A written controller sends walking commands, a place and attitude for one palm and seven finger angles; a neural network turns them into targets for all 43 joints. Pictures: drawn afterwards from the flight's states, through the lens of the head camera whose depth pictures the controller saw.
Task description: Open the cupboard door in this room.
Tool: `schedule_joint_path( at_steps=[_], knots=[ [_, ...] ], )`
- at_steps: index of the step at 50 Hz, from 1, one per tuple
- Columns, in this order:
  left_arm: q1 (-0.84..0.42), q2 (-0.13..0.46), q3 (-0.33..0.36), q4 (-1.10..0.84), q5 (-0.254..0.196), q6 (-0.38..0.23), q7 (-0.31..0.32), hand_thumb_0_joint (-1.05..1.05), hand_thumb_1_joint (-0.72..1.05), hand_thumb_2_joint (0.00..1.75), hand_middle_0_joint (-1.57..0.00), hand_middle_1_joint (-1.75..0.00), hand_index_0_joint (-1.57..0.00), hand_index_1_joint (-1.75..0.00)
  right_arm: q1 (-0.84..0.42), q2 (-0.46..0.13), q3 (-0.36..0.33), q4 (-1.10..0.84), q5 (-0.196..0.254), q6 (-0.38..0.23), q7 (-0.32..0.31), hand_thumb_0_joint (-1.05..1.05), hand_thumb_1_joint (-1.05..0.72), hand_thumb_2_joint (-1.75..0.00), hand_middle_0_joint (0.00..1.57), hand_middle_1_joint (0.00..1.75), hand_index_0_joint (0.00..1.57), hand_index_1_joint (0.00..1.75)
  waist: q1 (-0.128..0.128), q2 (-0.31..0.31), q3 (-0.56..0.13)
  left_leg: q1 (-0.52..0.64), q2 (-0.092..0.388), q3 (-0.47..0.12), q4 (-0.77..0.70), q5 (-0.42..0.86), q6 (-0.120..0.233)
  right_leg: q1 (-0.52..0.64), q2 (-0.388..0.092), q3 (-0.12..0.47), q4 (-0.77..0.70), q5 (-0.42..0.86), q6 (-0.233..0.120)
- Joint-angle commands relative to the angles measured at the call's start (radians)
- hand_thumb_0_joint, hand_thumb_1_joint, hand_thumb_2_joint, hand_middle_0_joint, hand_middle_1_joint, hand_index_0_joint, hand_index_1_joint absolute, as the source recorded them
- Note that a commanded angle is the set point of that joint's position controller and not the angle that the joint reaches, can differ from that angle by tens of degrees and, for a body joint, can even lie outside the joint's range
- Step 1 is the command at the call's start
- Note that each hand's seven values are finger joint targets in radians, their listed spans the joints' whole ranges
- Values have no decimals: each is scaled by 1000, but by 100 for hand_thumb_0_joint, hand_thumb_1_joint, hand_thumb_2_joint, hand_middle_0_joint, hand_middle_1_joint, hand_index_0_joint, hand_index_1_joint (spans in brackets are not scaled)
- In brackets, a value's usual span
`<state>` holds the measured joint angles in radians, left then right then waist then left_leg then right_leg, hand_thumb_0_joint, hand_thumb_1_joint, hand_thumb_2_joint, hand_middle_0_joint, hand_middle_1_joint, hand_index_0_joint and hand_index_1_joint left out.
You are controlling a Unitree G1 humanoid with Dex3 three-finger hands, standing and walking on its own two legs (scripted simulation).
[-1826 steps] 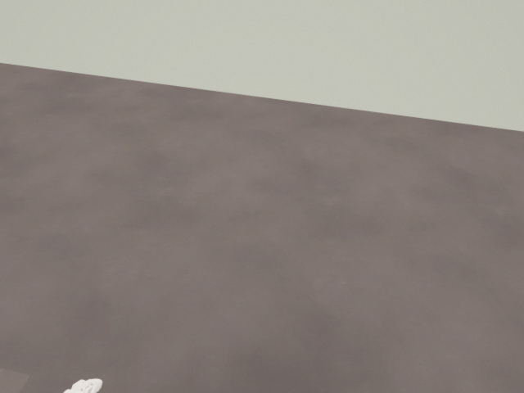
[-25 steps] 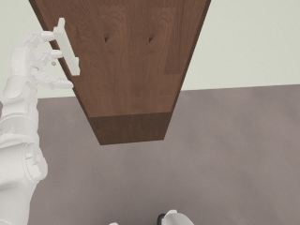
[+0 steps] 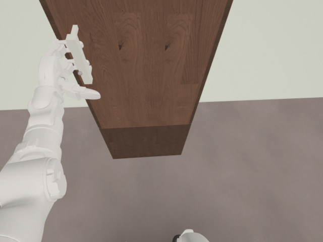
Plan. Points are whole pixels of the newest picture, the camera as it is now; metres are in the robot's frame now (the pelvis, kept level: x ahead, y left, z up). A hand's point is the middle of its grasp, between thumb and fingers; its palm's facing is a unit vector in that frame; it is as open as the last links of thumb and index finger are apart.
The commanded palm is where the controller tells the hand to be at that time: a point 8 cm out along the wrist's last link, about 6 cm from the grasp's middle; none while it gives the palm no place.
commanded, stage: slide the fingers in behind the handle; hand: left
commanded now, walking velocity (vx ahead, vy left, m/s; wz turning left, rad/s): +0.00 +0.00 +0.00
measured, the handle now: (82, 56) +0.56 +0.18 +0.11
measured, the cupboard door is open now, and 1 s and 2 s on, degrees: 0 0 21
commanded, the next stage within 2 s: close the thumb around the handle in 0.52 s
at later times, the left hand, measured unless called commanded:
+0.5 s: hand (88, 72) +0.50 +0.15 +0.11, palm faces +0.00 -1.00 -0.01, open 14.0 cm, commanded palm +0.47 +0.20 +0.11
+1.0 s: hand (88, 71) +0.51 +0.15 +0.11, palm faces +0.00 -1.00 -0.01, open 9.9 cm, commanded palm +0.48 +0.20 +0.11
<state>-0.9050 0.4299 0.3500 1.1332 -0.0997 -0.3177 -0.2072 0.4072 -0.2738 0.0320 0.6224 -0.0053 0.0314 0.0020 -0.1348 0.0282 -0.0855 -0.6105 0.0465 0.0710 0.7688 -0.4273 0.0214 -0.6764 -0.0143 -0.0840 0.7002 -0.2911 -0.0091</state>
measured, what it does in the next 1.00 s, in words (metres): stands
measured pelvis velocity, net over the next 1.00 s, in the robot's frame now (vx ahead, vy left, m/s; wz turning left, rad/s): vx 0.00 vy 0.00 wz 0.00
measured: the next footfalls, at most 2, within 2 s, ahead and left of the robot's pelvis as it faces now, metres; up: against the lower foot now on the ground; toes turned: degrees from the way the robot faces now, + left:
none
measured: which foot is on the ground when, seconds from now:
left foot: down 0.00-1.00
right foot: down 0.00-1.00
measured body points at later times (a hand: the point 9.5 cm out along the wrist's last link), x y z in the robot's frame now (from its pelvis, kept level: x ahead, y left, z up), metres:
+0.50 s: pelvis -0.01 -0.01 +0.00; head +0.09 +0.00 +0.44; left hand +0.49 +0.21 +0.12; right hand -0.01 -0.27 -0.12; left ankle -0.04 +0.10 -0.71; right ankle +0.02 -0.12 -0.71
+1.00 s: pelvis +0.00 +0.00 +0.00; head +0.10 +0.00 +0.44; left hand +0.50 +0.21 +0.11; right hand +0.00 -0.27 -0.12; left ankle -0.04 +0.10 -0.71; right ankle +0.02 -0.12 -0.71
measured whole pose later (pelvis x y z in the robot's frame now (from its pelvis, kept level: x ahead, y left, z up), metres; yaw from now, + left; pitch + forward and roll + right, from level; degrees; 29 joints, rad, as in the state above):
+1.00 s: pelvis +0.00 +0.00 +0.00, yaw +0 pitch +17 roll -1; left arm -0.95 0.43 0.35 1.18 -0.08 -0.33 -0.18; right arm 0.43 -0.28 0.03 0.64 -0.01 0.01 0.00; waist -0.15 0.03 -0.08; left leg -0.64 0.04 0.07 0.77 -0.42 0.02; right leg -0.71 -0.01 -0.08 0.71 -0.29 -0.01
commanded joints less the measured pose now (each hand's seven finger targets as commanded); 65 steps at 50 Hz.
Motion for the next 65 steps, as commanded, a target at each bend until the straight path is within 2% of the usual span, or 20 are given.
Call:
schedule_joint_path(
  at_steps=[1, 6, 8, 10, 13, 16, 19, 20, 23, 28, 31, 34, 36, 44, 46, 52, 55, 56, 59, 65],
  knots=[
    [-498, 197, -2, -197, -14, -70, -2, 0, -50, 30, -30, -120, -30, -120, 143, -160, -64, -46, 6, -25, -15, 0, -90, -90, 20, 30, 20, 30, -27, 28, -392, 157, -32, -79, -76, 432, 2, 273, 43, 50, -20, 384, -13],
    [-561, 137, -53, -197, -8, -82, 6, 0, -50, 30, -30, -120, -30, -120, 149, -157, -65, -26, 2, -42, -14, 0, -90, -90, 20, 30, 20, 30, -44, 76, -409, 194, -34, -89, -72, 411, -3, 226, 40, 49, -23, 342, -13],
    [-535, 193, -1, -165, -9, -81, 16, 0, -50, 30, -30, -120, -30, -120, 159, -164, -65, -22, 0, -45, -14, 0, -90, -90, 20, 30, 20, 30, -29, 22, -411, 154, -37, -88, -78, 387, 0, 264, 41, 51, -21, 342, -14],
    [-511, 213, 22, -159, -7, -82, 21, 0, -50, 30, -30, -120, -30, -120, 156, -163, -63, -30, -1, -46, -14, 0, -90, -90, 20, 30, 20, 30, -16, 41, -420, 140, -40, -79, -76, 402, 1, 283, 39, 57, -16, 368, -14],
    [-522, 259, 44, -140, 12, -79, 33, 0, -50, 30, -30, -120, -30, -120, 157, -166, -60, -36, 0, -44, -15, 0, -90, -90, 20, 30, 20, 30, -19, -7, -388, 71, -44, -71, -83, 342, 8, 315, 37, 65, -18, 356, -11],
    [-542, 253, 26, -171, 24, -91, 30, 0, -50, 30, -30, -120, -30, -120, 158, -164, -60, -41, 0, -43, -16, 0, -90, -90, 20, 30, 20, 30, -21, 53, -415, 110, -45, -73, -78, 361, 6, 295, 36, 66, -14, 357, -14],
    [-546, 209, 8, -186, -1, -97, 19, 0, -50, 30, -30, -120, -30, -120, 160, -162, -63, -44, 0, -46, -16, 0, -90, -90, 20, 30, 20, 30, -29, 55, -440, 152, -40, -76, -75, 396, 4, 287, 40, 61, -17, 369, -14],
    [-533, 238, 32, -180, -4, -97, 18, 0, -50, 30, -30, -120, -30, -120, 163, -166, -65, -40, 2, -46, -17, 0, -90, -90, 20, 30, 20, 30, -19, 42, -449, 145, -39, -79, -75, 399, 3, 300, 41, 62, -16, 373, -13],
    [-541, 234, 20, -151, 1, -82, 18, 0, -50, 30, -30, -120, -30, -120, 159, -168, -62, -35, 4, -43, -19, 0, -90, -90, 20, 30, 20, 30, -35, 20, -389, 92, -43, -67, -85, 328, 8, 296, 38, 66, -30, 343, -8],
    [-574, 193, -20, -159, 11, -85, 29, 0, -50, 30, -30, -120, -30, -120, 163, -165, -62, -30, 1, -49, -18, 0, -90, -90, 20, 30, 20, 30, -44, 67, -387, 135, -40, -79, -84, 339, 3, 239, 38, 60, -29, 311, -11],
    [-558, 206, 2, -162, 6, -91, 33, 0, -50, 30, -30, -120, -30, -120, 171, -167, -65, -29, -2, -52, -16, 0, -90, -90, 20, 30, 20, 30, -36, 49, -437, 157, -39, -80, -72, 386, 3, 257, 41, 60, -21, 347, -11],
    [-574, 242, 23, -132, 7, -85, 34, 0, -33, 37, -31, -122, -31, -122, 176, -176, -61, -26, -2, -50, -19, 0, -90, -90, 20, 30, 20, 30, -45, -2, -394, 94, -42, -77, -78, 333, 10, 277, 40, 65, -26, 332, -9],
    [-568, 265, 37, -138, 18, -85, 31, 0, -22, 42, -32, -123, -32, -123, 172, -172, -61, -31, -1, -50, -19, 0, -90, -90, 20, 30, 20, 30, -31, 57, -418, 98, -46, -72, -77, 336, 7, 287, 37, 71, -21, 339, -11],
    [-535, 226, 18, -146, 4, -87, 20, 0, 23, 61, -35, -128, -35, -128, 178, -169, -63, -38, -2, -44, -17, 0, -90, -90, 20, 30, 20, 30, -32, 47, -426, 150, -36, -84, -69, 428, 3, 263, 43, 54, -11, 377, -14],
    [-542, 215, 14, -192, 0, -89, 22, 0, 34, 66, -36, -129, -36, -129, 177, -168, -67, -38, -3, -41, -13, 0, -90, -90, 20, 30, 20, 30, -26, 80, -470, 188, -34, -85, -64, 465, -3, 258, 43, 55, -8, 391, -12],
    [-516, 228, 25, -148, 7, -76, 35, 0, 68, 80, -38, -133, -38, -133, 174, -169, -67, -32, -2, -32, -13, 0, -90, -90, 20, 30, 20, 30, -30, 14, -390, 125, -35, -80, -77, 414, 2, 270, 44, 54, -18, 377, -11],
    [-534, 223, 22, -223, 14, -95, 43, 0, 84, 88, -40, -134, -40, -134, 173, -162, -71, -38, -6, -35, -11, 0, -90, -90, 20, 30, 20, 30, -14, 106, -473, 204, -34, -87, -63, 492, -6, 260, 41, 54, -4, 398, -15],
    [-534, 170, -22, -217, 11, -96, 41, 0, 90, 90, -40, -135, -40, -135, 171, -157, -69, -35, -4, -36, -9, 0, -90, -90, 20, 30, 20, 30, -28, 100, -462, 223, -30, -92, -63, 516, -10, 240, 43, 49, -6, 399, -13],
    [-515, 152, -19, -198, -7, -98, 44, 0, 90, 90, -40, -135, -40, -135, 174, -164, -72, -29, -6, -39, -6, 0, -90, -90, 20, 30, 20, 30, -34, 21, -431, 212, -25, -94, -63, 517, -5, 244, 49, 44, -13, 402, -12],
    [-522, 157, -25, -194, 6, -100, 47, 0, 90, 90, -40, -135, -40, -135, 163, -160, -72, -21, -3, -36, -7, 0, -90, -90, 20, 30, 20, 30, -32, 56, -418, 202, -30, -89, -66, 500, -5, 246, 45, 48, -13, 404, -12]
  ],
)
